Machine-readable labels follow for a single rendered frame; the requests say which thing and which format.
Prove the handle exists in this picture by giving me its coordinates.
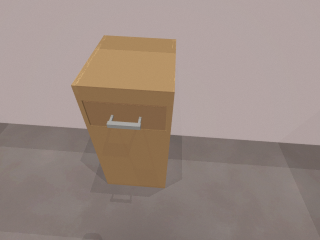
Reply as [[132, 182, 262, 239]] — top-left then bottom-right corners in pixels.
[[106, 115, 142, 130]]

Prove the drawer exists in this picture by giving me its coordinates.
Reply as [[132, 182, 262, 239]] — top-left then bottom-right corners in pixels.
[[83, 100, 167, 130]]

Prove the cabinet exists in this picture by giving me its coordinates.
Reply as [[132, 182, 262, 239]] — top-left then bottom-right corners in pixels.
[[71, 35, 176, 189]]

